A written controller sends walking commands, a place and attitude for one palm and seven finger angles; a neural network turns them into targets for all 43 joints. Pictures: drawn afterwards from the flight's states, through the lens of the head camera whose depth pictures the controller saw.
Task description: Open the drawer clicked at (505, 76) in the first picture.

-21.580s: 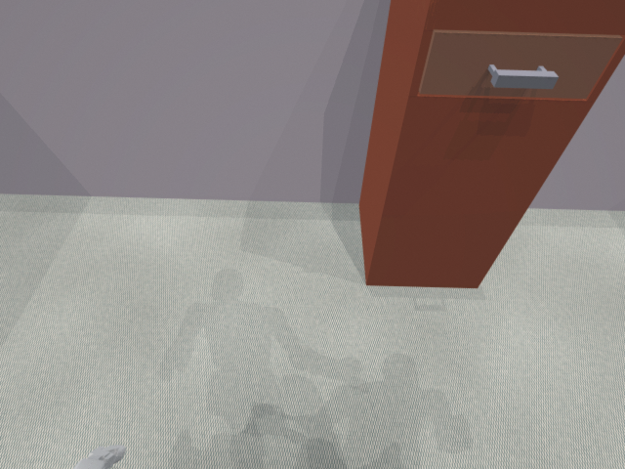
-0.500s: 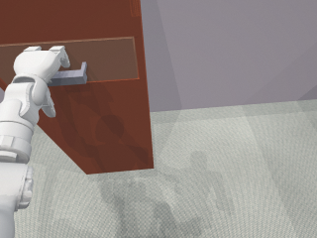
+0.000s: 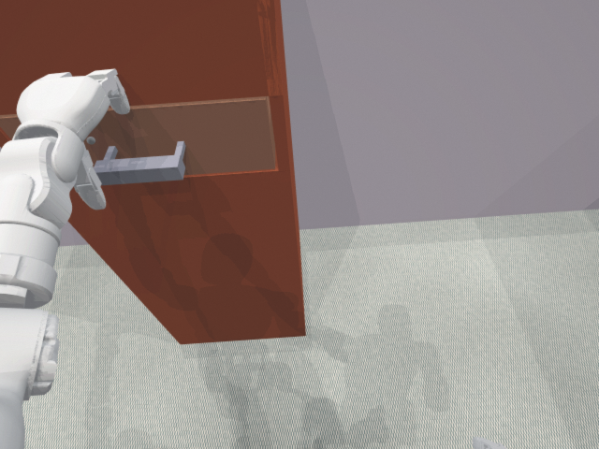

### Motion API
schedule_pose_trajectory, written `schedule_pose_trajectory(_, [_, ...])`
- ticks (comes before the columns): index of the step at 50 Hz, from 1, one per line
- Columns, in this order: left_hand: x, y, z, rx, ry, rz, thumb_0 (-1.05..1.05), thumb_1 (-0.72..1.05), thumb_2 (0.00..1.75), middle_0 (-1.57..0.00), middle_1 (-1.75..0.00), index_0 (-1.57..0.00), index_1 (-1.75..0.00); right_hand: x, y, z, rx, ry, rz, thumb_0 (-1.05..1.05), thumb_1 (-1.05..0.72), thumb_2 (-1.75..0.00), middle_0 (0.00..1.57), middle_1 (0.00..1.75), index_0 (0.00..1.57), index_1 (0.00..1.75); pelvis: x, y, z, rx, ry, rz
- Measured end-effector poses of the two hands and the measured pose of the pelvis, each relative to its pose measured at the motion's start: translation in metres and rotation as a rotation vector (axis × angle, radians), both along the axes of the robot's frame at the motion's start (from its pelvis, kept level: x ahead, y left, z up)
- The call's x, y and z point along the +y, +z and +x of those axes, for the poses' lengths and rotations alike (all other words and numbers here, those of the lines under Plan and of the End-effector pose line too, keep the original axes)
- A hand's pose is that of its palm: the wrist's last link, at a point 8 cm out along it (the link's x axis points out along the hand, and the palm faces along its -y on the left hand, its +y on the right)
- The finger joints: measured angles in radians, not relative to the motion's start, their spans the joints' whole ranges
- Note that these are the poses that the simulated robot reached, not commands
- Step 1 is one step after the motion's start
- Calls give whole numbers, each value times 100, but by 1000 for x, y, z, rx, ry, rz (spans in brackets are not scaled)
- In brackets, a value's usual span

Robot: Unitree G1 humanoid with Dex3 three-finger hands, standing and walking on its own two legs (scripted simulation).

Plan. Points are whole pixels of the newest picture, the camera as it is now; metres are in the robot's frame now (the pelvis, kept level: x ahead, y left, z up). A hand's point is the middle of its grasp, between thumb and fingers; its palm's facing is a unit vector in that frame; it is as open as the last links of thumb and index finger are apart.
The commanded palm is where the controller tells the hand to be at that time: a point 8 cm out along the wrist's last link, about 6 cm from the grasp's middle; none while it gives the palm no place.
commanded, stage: lift the fingers back up to retry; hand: left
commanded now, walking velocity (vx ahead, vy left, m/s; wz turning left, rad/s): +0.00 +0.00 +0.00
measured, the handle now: (143, 159) +0.49 +0.27 +0.10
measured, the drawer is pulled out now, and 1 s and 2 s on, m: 0.00 0.00 0.00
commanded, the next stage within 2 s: re-aim the fingers above the handle in 0.12 s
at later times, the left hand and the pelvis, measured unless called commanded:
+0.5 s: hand (116, 146) +0.45 +0.27 +0.17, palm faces +0.02 +0.00 -1.00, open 13.5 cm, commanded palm +0.44 +0.28 +0.23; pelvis -0.01 +0.00 +0.00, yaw +0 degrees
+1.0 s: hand (115, 147) +0.45 +0.27 +0.17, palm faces +0.00 +0.02 -1.00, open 13.7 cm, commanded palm +0.44 +0.28 +0.22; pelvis -0.01 -0.01 +0.00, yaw -1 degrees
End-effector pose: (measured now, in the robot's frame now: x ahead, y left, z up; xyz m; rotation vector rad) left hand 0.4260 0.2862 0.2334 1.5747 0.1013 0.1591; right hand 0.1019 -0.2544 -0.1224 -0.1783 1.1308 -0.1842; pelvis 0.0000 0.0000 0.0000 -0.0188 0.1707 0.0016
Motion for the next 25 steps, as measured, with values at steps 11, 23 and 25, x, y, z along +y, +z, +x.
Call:
schedule_pose_trajectory(11, [-13,-22,-3,90,-127,-11,0,-49,30,-32,-120,-33,-120,-5,10,8,-22,17,-49,0,-91,-90,20,30,20,30,0,0,-1,0,6,0])
schedule_pose_trajectory(23, [-21,-15,6,10,-108,-5,0,-49,30,-40,-124,-35,-123,3,-4,-16,55,14,-6,0,-91,-90,20,30,20,30,2,-1,-4,18,7,2])
schedule_pose_trajectory(25, [-22,-14,7,15,-96,-6,0,-49,30,-41,-124,-36,-124,4,-5,-19,60,9,2,0,-91,-90,20,30,20,30,1,0,-5,16,5,3])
